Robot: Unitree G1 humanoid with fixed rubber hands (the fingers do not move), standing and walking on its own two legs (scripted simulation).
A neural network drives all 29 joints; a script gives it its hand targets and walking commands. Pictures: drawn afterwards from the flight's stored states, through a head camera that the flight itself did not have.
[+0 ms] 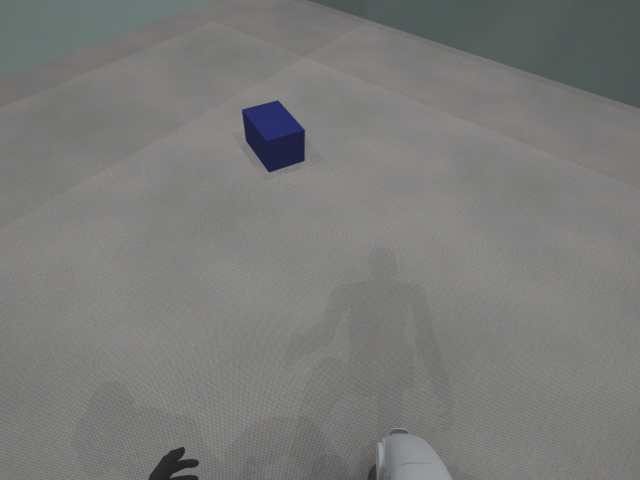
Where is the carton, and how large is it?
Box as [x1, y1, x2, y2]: [242, 100, 304, 171]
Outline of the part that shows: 277,100 242,110 246,140 268,171 302,161 304,157 304,130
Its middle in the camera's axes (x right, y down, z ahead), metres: -0.23 -0.54 +1.94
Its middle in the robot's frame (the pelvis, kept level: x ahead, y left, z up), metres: +1.72 +0.12 -0.69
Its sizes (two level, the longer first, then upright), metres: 0.290 0.198 0.184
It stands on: the floor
